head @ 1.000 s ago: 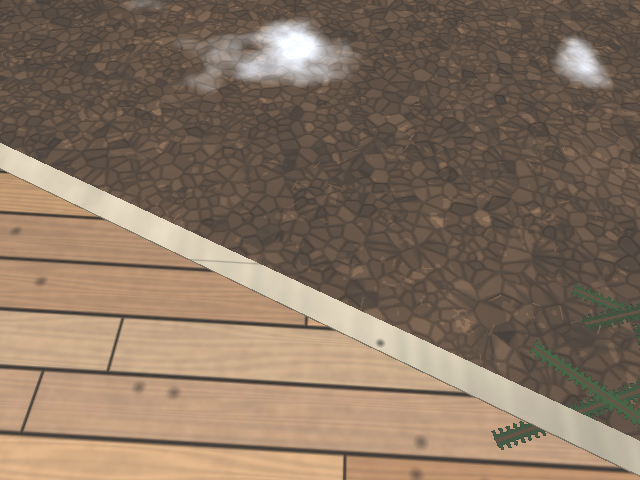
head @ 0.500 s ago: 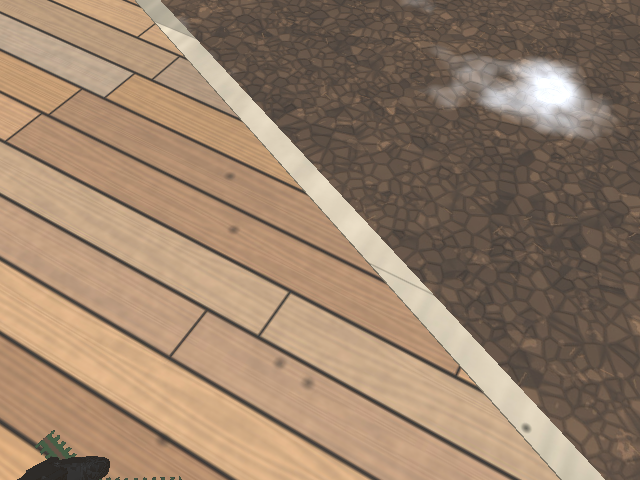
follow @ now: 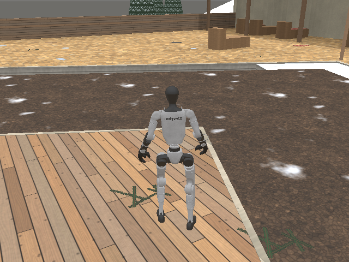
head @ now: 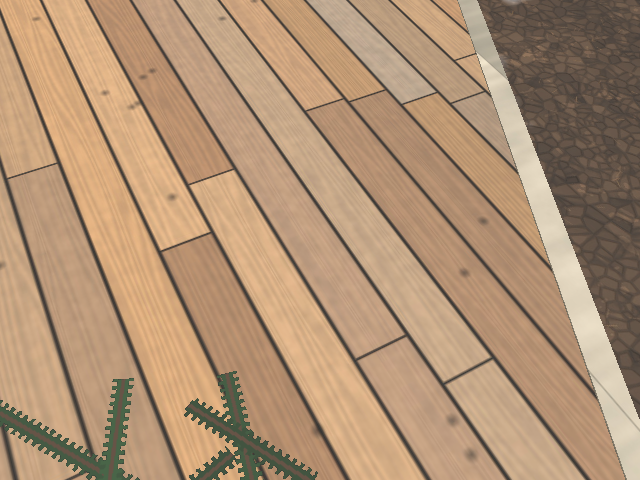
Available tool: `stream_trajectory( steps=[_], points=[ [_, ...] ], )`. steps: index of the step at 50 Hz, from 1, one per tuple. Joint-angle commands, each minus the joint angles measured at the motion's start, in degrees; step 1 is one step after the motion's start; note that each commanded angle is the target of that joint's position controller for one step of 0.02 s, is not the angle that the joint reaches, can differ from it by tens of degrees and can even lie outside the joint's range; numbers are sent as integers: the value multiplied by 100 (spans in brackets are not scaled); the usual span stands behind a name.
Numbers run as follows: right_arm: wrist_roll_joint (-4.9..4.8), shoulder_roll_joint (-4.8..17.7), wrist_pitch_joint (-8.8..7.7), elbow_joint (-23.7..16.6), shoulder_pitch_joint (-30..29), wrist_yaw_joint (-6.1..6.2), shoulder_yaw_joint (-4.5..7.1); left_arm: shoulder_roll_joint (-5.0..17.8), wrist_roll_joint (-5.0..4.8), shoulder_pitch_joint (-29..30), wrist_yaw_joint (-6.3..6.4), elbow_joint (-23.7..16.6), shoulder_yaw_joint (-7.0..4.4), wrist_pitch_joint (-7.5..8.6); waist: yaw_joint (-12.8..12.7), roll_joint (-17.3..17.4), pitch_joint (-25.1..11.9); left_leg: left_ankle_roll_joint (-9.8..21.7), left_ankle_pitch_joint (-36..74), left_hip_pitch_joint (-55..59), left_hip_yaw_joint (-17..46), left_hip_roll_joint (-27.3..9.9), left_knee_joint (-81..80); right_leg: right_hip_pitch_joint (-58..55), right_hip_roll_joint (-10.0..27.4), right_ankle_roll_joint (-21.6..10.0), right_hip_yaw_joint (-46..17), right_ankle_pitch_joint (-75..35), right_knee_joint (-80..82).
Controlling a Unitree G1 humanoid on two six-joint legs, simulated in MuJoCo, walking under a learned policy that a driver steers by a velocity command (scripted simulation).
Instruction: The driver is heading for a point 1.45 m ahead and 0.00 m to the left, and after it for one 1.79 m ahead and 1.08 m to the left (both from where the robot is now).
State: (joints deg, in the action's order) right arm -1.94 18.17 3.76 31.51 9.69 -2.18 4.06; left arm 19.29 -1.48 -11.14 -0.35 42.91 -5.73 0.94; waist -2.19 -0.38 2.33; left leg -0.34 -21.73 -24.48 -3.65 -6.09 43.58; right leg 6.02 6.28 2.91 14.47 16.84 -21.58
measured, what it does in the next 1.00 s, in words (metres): walks ahead, turning right: left foot, then right foot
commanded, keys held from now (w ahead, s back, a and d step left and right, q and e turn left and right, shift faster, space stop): w+q+shift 0.18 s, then w+e+shift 0.82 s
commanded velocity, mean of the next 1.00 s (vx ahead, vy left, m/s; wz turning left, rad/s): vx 0.88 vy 0.00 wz -0.18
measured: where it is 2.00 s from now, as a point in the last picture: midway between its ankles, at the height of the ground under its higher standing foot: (413, 116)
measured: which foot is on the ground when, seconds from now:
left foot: up 0.00-0.04, down 0.06-0.48, up 0.50-0.90, down 0.92-1.00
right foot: down 0.00-0.06, up 0.08-0.48, down 0.50-0.92, up 0.94-1.00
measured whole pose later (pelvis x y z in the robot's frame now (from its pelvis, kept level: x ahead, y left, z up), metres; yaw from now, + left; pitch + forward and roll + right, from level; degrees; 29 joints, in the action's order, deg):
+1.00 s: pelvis +0.80 +0.17 -0.02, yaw -16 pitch +1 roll +2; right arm -0.5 15.9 -7.8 32.5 3.3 -0.1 1.5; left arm 18.0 -3.1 -22.9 0.6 43.1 -3.2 1.9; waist -4.0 -2.1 2.5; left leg -2.9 -10.6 -26.4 3.4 1.2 35.4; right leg 12.9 -4.4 -3.2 -11.0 26.3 -68.8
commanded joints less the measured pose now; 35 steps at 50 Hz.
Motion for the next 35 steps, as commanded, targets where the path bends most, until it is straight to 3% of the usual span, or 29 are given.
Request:
stream_trajectory(
  steps=[1, 2, 3, 4, 5, 6, 7, 8, 10, 12, 14, 18, 20, 22, 23, 24, 25, 26, 27, 28, 29, 30, 31, 32, 34, 35],
  points=[
    [-35, 556, -130, -111, 357, -18, 228, 1019, -87, 492, -78, -351, -284, 119, 481, -474, -320, 434, 78, 908, -634, 331, -964, 19, 1212, -902, -646, 851, 397],
    [-71, 798, -154, 289, 1273, 32, 379, 777, -33, 562, -79, -359, -207, 127, 913, -66, -593, 640, 155, 2242, -768, 693, -1268, 658, 818, -720, -155, -12, -905],
    [-124, 1373, -201, 676, 2607, 87, 604, 373, 85, 957, -72, -608, -60, 172, 1498, 1154, -537, 1223, -255, 3851, 954, 58, -1714, 2652, 298, -371, 86, 485, -3621],
    [-42, 2085, -464, 430, 2429, 41, 634, -63, 136, 1377, -51, -1284, 105, 387, 1093, 2497, -522, 2364, -1383, 4487, 4750, -1087, -2862, 5329, -867, -111, -993, 1905, -5301],
    [-19, 1401, -692, 245, 2105, -32, 457, 479, -38, 1748, -115, -1358, 40, 621, 1228, 1266, -381, 2440, -1568, 4424, 4999, -1470, -3300, 5931, -561, -265, -1880, 1457, -5627],
    [20, 1102, -791, 251, 1962, -22, 324, 594, -113, 1689, -185, -1337, 25, 759, 985, 1073, -188, 2281, -1191, 4120, 4549, -1416, -3235, 5770, -391, -421, -1953, 1033, -5349],
    [14, 929, -802, 231, 1793, -8, 254, 615, -4, 1376, -214, -1148, 25, 807, 751, 575, -48, 2098, -1060, 3707, 3923, -1146, -3162, 5380, -230, -425, -1956, 622, -4871],
    [8, 808, -770, 199, 1490, 42, 184, 686, 140, 1259, -235, -1033, -4, 818, 557, 528, 152, 1928, -566, 3216, 3371, -898, -3171, 4937, -153, -343, -1938, 182, -4241],
    [90, 674, -746, 155, 1228, 212, 87, 674, 180, 1146, -306, -886, -9, 755, 364, 591, 270, 1704, 142, 2685, 2652, -564, -3322, 4341, -210, -139, -1738, -614, -3485],
    [117, 693, -745, 251, 1151, 345, 65, 346, 176, 1339, -360, -849, 136, 671, 424, 577, 387, 1461, 1017, 2141, 1790, -212, -3426, 3859, -345, 25, -1396, -1607, -2556],
    [112, 745, -774, 447, 1395, 404, 62, 34, 96, 1814, -406, -937, 298, 630, 686, 656, 546, 1289, 1295, 1568, 1299, -135, -3767, 3182, -499, 8, -1056, -2404, -1776],
    [63, 736, -888, 933, 1835, 356, 24, 128, -86, 2255, -492, -1094, 322, 640, 817, 698, 881, 1070, 1711, 2230, 825, -466, -4164, 3158, -499, -435, -1018, -2844, -750],
    [155, 799, -880, 1063, 1819, 347, 16, 235, -86, 2163, -539, -1124, 278, 654, 676, 734, 615, 905, 3574, 2896, 490, -586, -3763, 3009, -745, -690, -877, -2635, -602],
    [351, 1009, -822, 1108, 1763, 389, 54, 470, -111, 1631, -489, -1106, 151, 581, 313, 1058, -110, 701, 6831, 3490, 202, -623, -2764, 2289, -1247, -909, -521, -2010, -1027],
    [473, 1078, -760, 1116, 1704, 417, 72, 650, -164, 803, -435, -949, 49, 509, -132, 1230, -626, 627, 8224, 3510, 104, -636, -1725, 1430, -1431, -1029, -428, -1700, -1361],
    [508, 1122, -696, 1043, 1359, 437, 76, 827, -184, -536, -354, -611, -50, 406, -833, 1145, -1202, 492, 8958, 2934, -59, -569, -169, -63, -1414, -1182, -497, -1729, -1460],
    [567, 980, -724, 890, 1103, 464, 18, 996, -170, -1871, -245, -308, -109, 271, -1320, 491, -1701, 340, 7026, 1104, 122, -326, 1941, -2156, -891, -1384, -1573, -809, -1930],
    [342, -129, -876, 728, 2129, 291, -264, 1323, -81, -1843, -314, -178, -138, 388, -238, -1978, -2368, -186, -425, -1635, 810, 994, 4649, -3968, 753, -2852, -5486, 2180, -1034],
    [128, 616, -1152, 633, 1349, 165, -241, 698, -31, -1837, -237, -274, -77, 363, -790, -1173, -2552, 134, -163, -1865, 1402, 1032, 4666, -3729, 745, -2587, -6891, 3352, 483],
    [-67, 750, -1295, 363, 634, 122, -188, 739, 95, -1569, -172, -315, -65, 404, -652, -843, -1443, 288, 112, -2164, 1475, 763, 4396, -2869, 736, -2314, -6390, 2796, 734],
    [25, 685, -1405, 255, 235, 155, -267, 731, 120, -1293, -180, -380, -59, 455, -409, 183, -938, 402, 328, -1809, 1438, 577, 3815, -1793, 536, -2178, -5929, 1862, 868],
    [164, 554, -1450, 247, 47, 179, -271, 618, 159, -1006, -190, -432, -11, 498, -111, 577, -520, 416, 398, -1473, 1421, 479, 3332, -842, 274, -2176, -5410, 1100, 897],
    [200, 481, -1413, 269, 236, 178, -277, 509, 236, -757, -165, -526, 42, 526, 235, 389, -325, 388, 464, -1161, 1508, 358, 3057, -190, 19, -2246, -5020, 711, 1006],
    [251, 460, -1354, 298, 294, 186, -275, 414, 163, -609, -159, -566, 64, 506, 361, 209, -108, 298, 413, -1105, 1432, 311, 2779, 185, -151, -2308, -4748, 421, 1110],
    [317, 406, -1259, 230, 234, 214, -287, 318, -3, -636, -97, -535, 109, 483, 500, 168, 281, 56, 347, -1089, 1259, 177, 2014, 936, -261, -2314, -4391, 209, 1276],
    [367, 363, -1251, 46, -128, 220, -325, 351, -48, -672, -41, -525, 107, 482, 431, 164, 532, -79, 626, -987, 1069, 193, 1423, 1438, -385, -2268, -4133, -19, 1395]
  ],
)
